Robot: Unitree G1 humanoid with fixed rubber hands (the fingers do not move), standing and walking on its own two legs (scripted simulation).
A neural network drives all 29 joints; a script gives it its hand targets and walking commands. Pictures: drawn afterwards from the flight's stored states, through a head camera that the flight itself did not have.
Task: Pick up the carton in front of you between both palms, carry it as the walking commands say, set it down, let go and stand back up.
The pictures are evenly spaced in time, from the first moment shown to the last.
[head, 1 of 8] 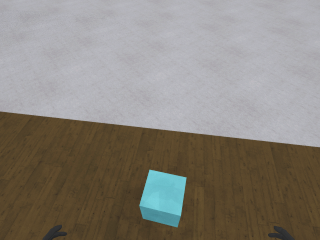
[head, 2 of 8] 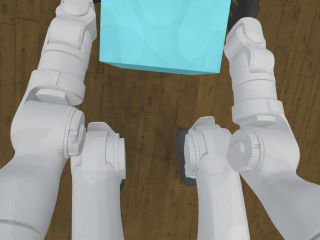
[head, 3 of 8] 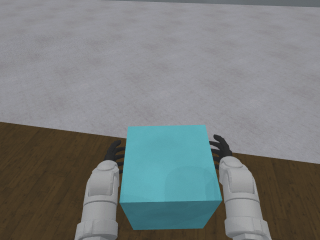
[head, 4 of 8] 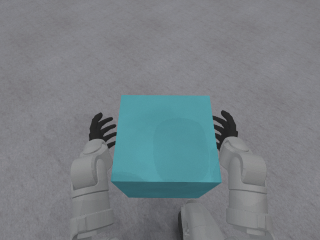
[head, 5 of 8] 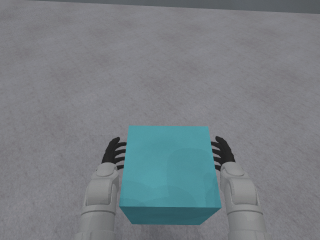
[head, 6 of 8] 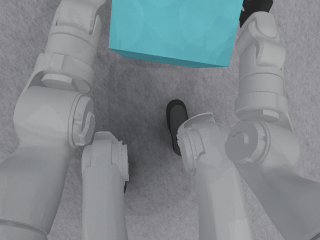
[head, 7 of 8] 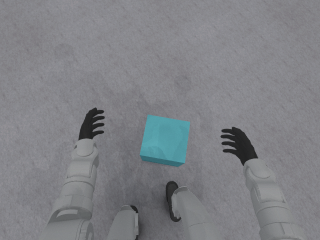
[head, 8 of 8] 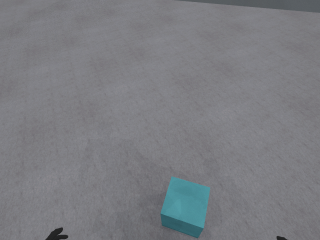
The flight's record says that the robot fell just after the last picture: no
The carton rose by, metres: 0.68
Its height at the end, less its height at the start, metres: -0.11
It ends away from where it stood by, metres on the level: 2.67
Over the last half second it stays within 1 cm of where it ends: yes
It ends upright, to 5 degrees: yes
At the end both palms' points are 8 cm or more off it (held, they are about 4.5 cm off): yes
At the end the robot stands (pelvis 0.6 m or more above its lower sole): yes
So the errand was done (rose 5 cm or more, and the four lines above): yes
